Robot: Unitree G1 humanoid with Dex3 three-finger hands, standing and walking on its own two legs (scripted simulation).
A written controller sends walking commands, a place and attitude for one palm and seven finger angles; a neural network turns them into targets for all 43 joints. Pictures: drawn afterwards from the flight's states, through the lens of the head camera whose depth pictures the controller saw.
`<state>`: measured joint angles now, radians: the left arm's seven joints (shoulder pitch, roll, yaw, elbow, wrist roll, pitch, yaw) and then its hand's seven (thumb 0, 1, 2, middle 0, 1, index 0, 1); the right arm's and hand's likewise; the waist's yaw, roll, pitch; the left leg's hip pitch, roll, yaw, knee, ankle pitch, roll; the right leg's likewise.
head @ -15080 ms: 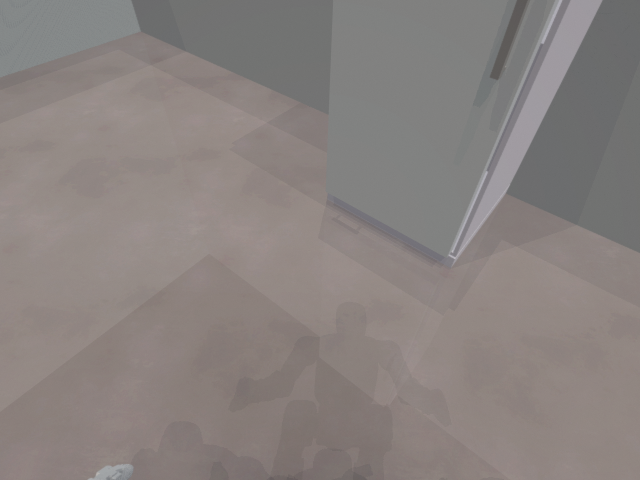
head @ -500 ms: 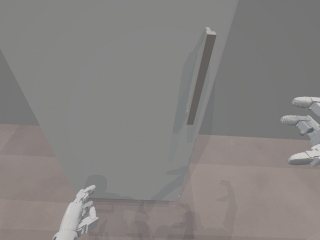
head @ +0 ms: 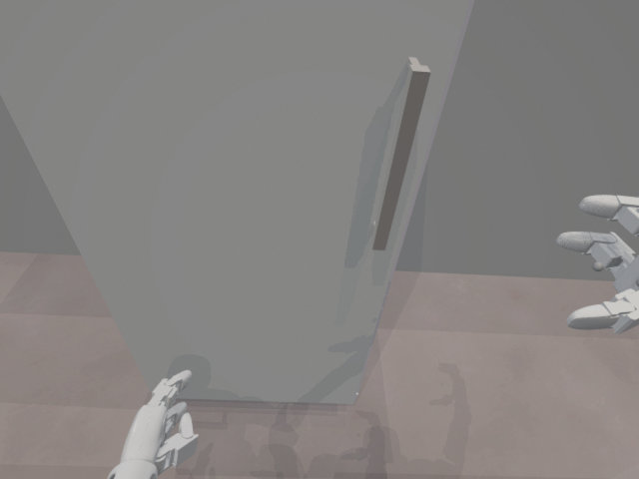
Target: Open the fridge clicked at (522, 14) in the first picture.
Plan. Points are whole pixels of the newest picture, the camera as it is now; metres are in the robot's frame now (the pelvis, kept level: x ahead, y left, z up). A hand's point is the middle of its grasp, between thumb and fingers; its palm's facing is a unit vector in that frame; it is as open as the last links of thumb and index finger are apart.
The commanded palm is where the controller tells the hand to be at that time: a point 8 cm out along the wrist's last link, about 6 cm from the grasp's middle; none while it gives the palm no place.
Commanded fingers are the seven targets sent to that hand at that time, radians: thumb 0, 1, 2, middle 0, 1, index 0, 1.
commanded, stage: move the hooked fingers beside the handle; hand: right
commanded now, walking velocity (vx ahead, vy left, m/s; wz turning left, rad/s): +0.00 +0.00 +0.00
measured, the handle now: (393, 165) +0.50 -0.10 +0.18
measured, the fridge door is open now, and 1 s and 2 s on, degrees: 0 0 0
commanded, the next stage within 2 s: none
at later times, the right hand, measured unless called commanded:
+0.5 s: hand (540, 236) +0.33 -0.24 +0.20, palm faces +0.09 +1.00 -0.02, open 14.0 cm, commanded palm +0.30 -0.28 +0.20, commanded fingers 0.00 0.50 -0.30 0.30 1.20 0.30 1.20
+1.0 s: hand (497, 210) +0.38 -0.21 +0.20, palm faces +0.06 +1.00 +0.01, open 14.0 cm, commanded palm +0.35 -0.25 +0.20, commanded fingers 0.00 0.50 -0.30 0.30 1.20 0.30 1.20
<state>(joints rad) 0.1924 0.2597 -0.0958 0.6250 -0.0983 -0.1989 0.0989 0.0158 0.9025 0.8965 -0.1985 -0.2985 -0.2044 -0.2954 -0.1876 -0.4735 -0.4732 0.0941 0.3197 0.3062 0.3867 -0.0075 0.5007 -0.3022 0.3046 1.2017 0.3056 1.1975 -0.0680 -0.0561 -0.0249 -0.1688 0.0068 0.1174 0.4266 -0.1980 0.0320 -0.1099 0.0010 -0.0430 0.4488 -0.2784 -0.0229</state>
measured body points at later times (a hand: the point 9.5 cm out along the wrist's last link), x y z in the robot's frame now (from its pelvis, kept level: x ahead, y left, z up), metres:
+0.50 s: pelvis +0.00 +0.00 +0.00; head -0.02 +0.01 +0.45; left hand +0.19 +0.22 -0.07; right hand +0.32 -0.30 +0.20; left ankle +0.03 +0.10 -0.74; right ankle -0.02 -0.10 -0.74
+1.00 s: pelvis +0.01 +0.00 +0.00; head -0.01 +0.01 +0.45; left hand +0.17 +0.23 -0.08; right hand +0.37 -0.26 +0.20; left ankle +0.03 +0.10 -0.74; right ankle -0.02 -0.10 -0.74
